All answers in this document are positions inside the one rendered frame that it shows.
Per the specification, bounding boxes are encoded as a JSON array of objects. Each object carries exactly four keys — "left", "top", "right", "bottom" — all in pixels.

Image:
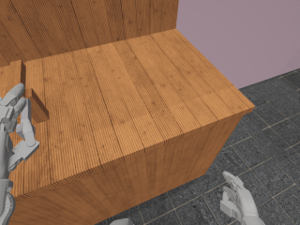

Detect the right robot hand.
[{"left": 220, "top": 171, "right": 259, "bottom": 223}]

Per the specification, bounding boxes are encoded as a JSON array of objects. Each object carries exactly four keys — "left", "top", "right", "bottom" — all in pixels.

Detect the counter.
[{"left": 0, "top": 0, "right": 255, "bottom": 225}]

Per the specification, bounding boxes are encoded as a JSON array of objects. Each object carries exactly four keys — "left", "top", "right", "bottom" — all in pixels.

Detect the left robot hand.
[{"left": 0, "top": 83, "right": 39, "bottom": 179}]

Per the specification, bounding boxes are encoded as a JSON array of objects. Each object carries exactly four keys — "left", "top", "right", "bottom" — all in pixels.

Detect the tap lever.
[{"left": 16, "top": 98, "right": 36, "bottom": 139}]

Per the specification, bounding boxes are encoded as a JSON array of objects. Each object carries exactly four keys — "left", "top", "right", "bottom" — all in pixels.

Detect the right robot forearm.
[{"left": 240, "top": 216, "right": 265, "bottom": 225}]

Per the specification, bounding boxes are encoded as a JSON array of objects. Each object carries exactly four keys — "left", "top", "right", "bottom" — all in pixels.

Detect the left robot forearm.
[{"left": 0, "top": 178, "right": 16, "bottom": 225}]

